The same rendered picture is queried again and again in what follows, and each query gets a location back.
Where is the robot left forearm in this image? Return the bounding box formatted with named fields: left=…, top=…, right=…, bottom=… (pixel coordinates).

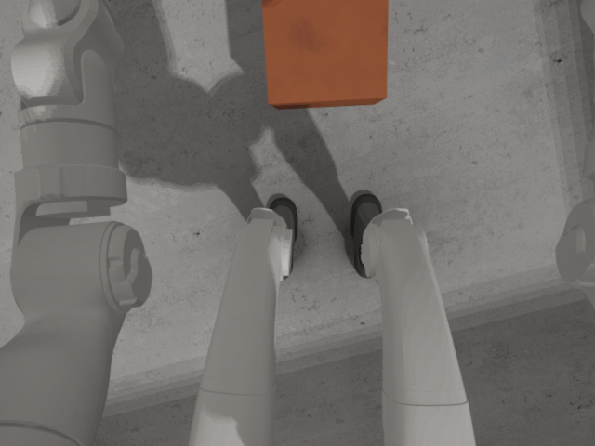
left=10, top=0, right=127, bottom=312

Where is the right robot upper arm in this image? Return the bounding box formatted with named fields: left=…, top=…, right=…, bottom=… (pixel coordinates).
left=555, top=196, right=595, bottom=310

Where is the carton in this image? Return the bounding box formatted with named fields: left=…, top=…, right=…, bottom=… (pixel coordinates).
left=262, top=0, right=389, bottom=110

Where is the robot right thigh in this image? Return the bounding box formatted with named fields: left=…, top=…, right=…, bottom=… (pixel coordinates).
left=364, top=219, right=476, bottom=446

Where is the robot thigh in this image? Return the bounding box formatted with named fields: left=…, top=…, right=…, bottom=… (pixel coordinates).
left=364, top=219, right=476, bottom=446
left=189, top=218, right=293, bottom=446

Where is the robot left thigh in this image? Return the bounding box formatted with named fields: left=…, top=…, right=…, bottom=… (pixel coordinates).
left=189, top=218, right=293, bottom=446

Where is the left robot upper arm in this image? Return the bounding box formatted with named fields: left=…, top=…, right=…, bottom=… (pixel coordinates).
left=0, top=221, right=152, bottom=446

